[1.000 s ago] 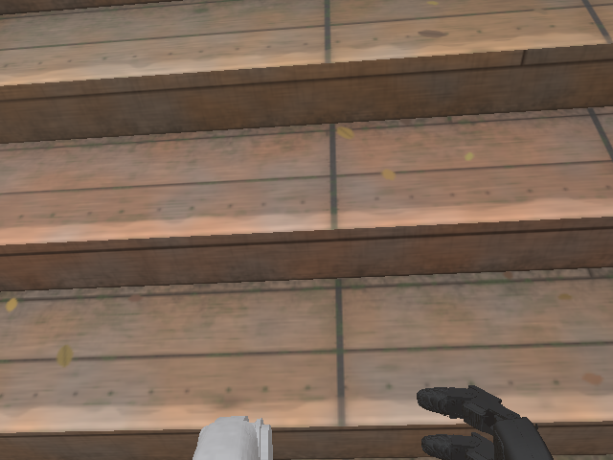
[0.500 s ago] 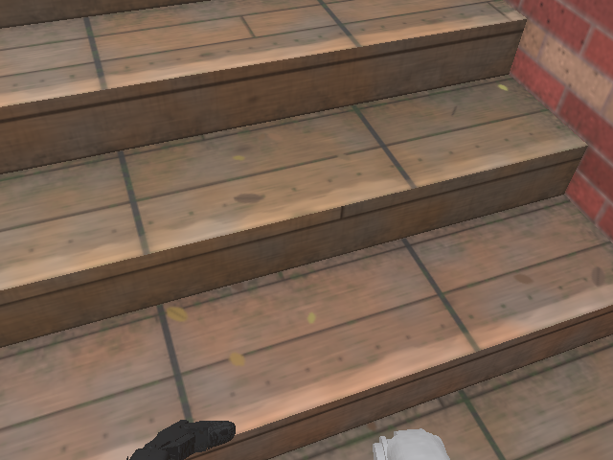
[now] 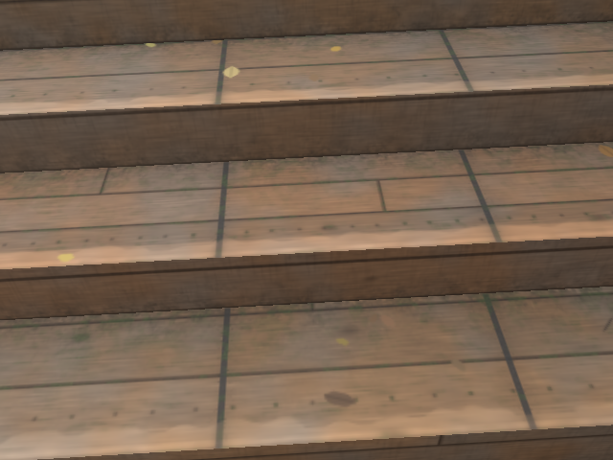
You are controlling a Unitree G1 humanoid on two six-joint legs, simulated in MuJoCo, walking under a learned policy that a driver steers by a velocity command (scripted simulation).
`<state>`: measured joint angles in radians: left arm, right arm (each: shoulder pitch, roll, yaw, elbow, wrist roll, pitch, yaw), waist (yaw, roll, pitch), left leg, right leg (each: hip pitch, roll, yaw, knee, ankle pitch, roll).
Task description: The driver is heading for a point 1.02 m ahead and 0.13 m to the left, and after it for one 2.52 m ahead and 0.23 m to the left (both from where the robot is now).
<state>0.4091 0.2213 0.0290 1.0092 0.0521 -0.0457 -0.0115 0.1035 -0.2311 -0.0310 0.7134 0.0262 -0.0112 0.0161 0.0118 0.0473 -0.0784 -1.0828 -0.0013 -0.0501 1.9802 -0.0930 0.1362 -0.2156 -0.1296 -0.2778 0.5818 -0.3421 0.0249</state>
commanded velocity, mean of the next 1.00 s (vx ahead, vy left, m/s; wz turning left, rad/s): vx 0.50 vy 0.00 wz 0.23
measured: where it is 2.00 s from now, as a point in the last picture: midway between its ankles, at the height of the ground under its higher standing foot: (291, 112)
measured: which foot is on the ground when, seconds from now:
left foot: up 0.00-0.22, down 0.24-0.78, up 0.80-1.00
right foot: down 0.00-0.26, up 0.28-0.76, down 0.78-1.00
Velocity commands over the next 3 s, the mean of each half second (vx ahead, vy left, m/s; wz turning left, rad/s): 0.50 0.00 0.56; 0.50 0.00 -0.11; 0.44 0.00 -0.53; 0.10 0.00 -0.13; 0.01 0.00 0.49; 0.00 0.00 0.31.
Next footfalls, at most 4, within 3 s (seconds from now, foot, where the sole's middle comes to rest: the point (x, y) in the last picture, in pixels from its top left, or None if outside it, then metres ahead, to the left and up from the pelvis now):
0.24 left None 0.32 0.11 -0.61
0.78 right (280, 360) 0.66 0.11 -0.46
1.24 left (180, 212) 0.92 0.32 -0.31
1.76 right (356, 87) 1.16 -0.06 -0.16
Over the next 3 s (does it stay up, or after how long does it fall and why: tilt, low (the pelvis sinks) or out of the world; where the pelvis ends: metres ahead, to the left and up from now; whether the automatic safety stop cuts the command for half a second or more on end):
stays up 1.20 0.08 0.61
